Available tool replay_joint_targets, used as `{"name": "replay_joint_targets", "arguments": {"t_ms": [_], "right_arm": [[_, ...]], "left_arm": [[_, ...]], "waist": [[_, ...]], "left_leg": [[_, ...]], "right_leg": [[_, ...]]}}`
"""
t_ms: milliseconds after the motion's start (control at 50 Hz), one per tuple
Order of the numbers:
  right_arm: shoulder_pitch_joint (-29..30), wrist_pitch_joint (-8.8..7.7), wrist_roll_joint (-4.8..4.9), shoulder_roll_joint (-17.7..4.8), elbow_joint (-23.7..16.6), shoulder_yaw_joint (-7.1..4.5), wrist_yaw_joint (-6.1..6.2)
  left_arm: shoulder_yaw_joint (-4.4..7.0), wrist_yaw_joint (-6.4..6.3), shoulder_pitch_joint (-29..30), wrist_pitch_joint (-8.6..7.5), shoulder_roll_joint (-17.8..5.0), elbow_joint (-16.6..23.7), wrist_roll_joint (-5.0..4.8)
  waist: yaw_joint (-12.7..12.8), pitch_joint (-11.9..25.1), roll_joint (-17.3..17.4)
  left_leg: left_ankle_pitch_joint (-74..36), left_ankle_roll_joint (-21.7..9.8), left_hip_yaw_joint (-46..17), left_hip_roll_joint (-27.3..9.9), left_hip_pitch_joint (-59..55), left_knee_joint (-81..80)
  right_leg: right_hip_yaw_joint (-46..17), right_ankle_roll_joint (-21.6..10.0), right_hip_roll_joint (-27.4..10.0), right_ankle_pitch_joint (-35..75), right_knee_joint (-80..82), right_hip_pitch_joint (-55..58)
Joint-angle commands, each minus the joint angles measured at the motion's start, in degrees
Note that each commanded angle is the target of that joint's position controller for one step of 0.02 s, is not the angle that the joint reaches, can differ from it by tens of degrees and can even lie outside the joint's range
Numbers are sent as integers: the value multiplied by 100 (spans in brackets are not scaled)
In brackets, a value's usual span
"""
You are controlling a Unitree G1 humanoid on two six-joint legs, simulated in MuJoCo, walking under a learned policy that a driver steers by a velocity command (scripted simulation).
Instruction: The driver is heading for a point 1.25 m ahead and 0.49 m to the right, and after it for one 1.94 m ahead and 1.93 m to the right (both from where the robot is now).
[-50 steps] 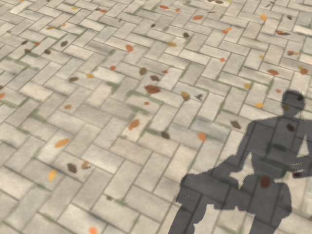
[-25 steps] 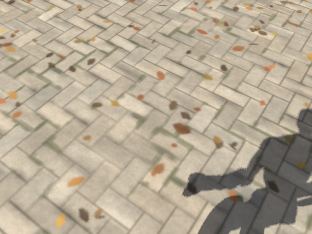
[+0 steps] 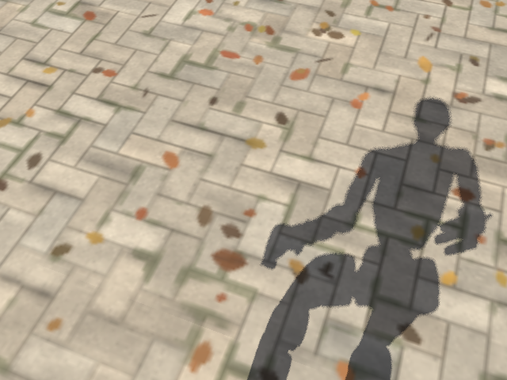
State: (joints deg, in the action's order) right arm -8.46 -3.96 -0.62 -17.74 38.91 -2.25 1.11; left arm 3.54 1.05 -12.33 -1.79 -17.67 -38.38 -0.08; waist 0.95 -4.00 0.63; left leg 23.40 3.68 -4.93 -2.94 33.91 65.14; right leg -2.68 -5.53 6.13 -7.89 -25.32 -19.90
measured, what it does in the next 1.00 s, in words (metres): walks ahead, turning right: left foot, then right foot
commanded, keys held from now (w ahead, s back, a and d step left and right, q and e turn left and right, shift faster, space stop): e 0.18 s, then w+e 0.68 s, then w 0.14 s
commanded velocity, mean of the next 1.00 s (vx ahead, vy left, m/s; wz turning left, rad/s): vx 0.34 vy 0.00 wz -0.56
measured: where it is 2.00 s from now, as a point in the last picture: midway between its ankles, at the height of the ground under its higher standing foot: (433, 230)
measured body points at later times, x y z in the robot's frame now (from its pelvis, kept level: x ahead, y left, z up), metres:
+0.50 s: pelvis +0.16 +0.03 +0.01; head +0.19 +0.04 +0.46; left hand +0.41 +0.24 -0.09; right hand +0.16 -0.26 -0.09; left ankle +0.20 +0.15 -0.74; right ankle +0.15 -0.12 -0.66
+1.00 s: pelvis +0.33 -0.13 +0.01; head +0.35 -0.17 +0.46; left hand +0.53 +0.07 -0.09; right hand +0.36 -0.46 -0.09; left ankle +0.55 -0.06 -0.67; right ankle +0.24 -0.17 -0.74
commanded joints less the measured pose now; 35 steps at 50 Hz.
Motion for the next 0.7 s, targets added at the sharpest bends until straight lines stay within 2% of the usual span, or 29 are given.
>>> {"name": "replay_joint_targets", "arguments": {"t_ms": [20,80,160,200,220,240,260,280,300,320,340,360,400,480,540,640,660,680,700], "right_arm": [[-627,83,-29,-382,-143,-100,100],[-256,113,1,-369,-175,-82,73],[229,94,51,-467,-308,-126,-16],[99,29,61,-549,-293,-192,-55],[-97,-17,63,-565,-242,-227,-68],[-282,-40,1,-772,-240,-297,-39],[-431,-7,-64,-1070,-293,-357,19],[-879,53,-139,-1310,-72,-453,-10],[-726,22,-51,-962,-200,-389,-15],[-585,28,8,-764,-223,-341,13],[-456,40,44,-668,-265,-305,33],[-403,46,57,-640,-235,-295,63],[-526,17,12,-617,-171,-293,94],[-723,-42,17,-730,-40,-358,68],[-695,-53,49,-890,52,-420,10],[-696,-16,185,-1065,209,-499,-105],[-672,10,219,-1086,240,-512,-117],[-582,44,254,-1104,259,-518,-122],[-573,59,243,-1055,274,-498,-116]], "left_arm": [[272,-130,183,4,-935,387,-10],[281,-248,174,184,-934,359,-110],[271,-300,106,333,-888,373,-96],[253,-298,218,345,-825,426,-105],[231,-287,335,338,-765,465,-118],[159,-266,189,310,-516,480,-74],[40,-235,-353,266,-100,450,34],[49,-204,-474,196,-289,696,-71],[166,-205,-332,167,-749,572,-95],[244,-203,-29,193,-918,561,-92],[259,-202,-2,241,-875,514,-66],[250,-177,78,237,-793,564,-57],[180,-106,161,185,-514,622,-84],[105,-41,487,113,-306,772,-99],[54,19,659,82,-208,810,-94],[76,102,793,113,-297,887,-113],[90,113,739,121,-320,894,-111],[118,117,527,127,-336,838,-101],[208,98,88,138,-454,684,-81]], "waist": [[-304,1054,-407],[-163,1323,-622],[4,1222,-812],[-118,1177,-916],[-276,1132,-938],[-285,1223,-674],[-31,1416,482],[8,1319,1845],[-168,974,1158],[-244,699,830],[-216,638,684],[-236,493,711],[-301,437,801],[-448,508,699],[-482,481,669],[-471,314,676],[-408,281,641],[-230,294,550],[-6,460,426]], "left_leg": [[-568,238,190,149,-316,-869],[-1504,283,148,332,-662,-1795],[-1507,193,-37,510,-826,-2748],[-1551,41,-104,509,-1135,-3415],[-1957,-108,-44,439,-1612,-3939],[-1957,-387,-438,-152,-2274,-4167],[-2066,-931,-1590,-1306,-3127,-4296],[-324,-1751,-3679,-2088,-3564,-4975],[1027,-1761,-3637,-1912,-3383,-5149],[1178,-1514,-2908,-1648,-3124,-5078],[902,-1326,-2310,-1384,-2916,-5090],[662,-1282,-1936,-1258,-2744,-5165],[176,-1246,-1237,-1038,-2520,-5363],[-472,-1403,-612,-1200,-2728,-5525],[-872,-1374,-114,-1267,-2687,-5538],[-915,-1225,375,-1413,-2703,-5355],[-892,-1180,438,-1464,-2728,-5228],[-1036,-1090,609,-1432,-2628,-4939],[-1793,-960,890,-1274,-2381,-4301]], "right_leg": [[-1000,-1023,-1315,4038,468,364],[-1004,-692,-1113,3199,255,352],[-1677,-527,-1172,1939,-28,587],[-2087,-407,-1167,1144,-247,723],[-2156,-289,-1041,499,-430,547],[-1994,-99,-781,-617,-935,160],[-1187,195,-136,-2684,-2182,-622],[-577,328,37,-3176,-3124,-2015],[-667,446,-401,-2601,-3793,-2336],[-521,525,-534,-2140,-4026,-2472],[-383,623,-651,-1889,-4148,-2378],[-333,680,-782,-1615,-4127,-2424],[-86,717,-883,-1184,-4024,-2256],[2,769,-1067,-705,-3247,-2229],[124,724,-1123,-385,-2436,-1851],[440,487,-1033,-554,-1482,-1120],[538,384,-986,-656,-1300,-956],[720,259,-858,-582,-960,-541],[928,129,-579,-548,-722,244]]}}
Keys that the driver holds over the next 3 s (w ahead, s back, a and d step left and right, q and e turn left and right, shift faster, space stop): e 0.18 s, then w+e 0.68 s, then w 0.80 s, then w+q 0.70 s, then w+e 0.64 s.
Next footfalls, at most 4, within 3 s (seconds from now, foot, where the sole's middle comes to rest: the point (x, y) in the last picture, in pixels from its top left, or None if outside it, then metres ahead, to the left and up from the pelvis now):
0.24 left None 0.24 0.14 -0.77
0.72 right None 0.28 -0.19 -0.77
1.22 left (350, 282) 0.68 -0.21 -0.77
1.72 right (477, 256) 0.76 -0.58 -0.77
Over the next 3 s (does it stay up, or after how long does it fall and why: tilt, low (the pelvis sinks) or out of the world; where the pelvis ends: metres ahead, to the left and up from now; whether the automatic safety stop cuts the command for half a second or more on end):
stays up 1.34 -0.71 0.00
